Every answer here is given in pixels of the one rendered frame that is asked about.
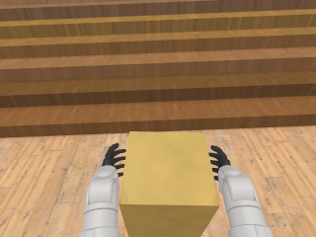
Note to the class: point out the carton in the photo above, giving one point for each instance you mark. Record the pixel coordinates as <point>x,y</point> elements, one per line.
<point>168,187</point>

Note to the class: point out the right robot forearm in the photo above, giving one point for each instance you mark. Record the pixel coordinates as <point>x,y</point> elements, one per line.
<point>242,204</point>

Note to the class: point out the robot left hand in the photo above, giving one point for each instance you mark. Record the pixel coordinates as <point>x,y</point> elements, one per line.
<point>110,159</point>

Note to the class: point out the robot right hand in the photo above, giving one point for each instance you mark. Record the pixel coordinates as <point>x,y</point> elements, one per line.
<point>221,157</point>

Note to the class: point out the left robot forearm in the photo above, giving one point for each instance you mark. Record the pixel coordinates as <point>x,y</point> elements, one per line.
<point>101,207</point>

